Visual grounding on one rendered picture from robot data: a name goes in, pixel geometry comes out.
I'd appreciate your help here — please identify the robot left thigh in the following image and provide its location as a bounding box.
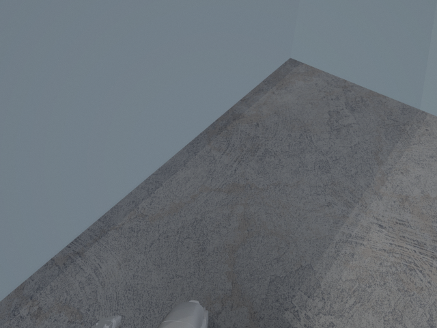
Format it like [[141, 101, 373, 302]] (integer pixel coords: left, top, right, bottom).
[[157, 302, 208, 328]]

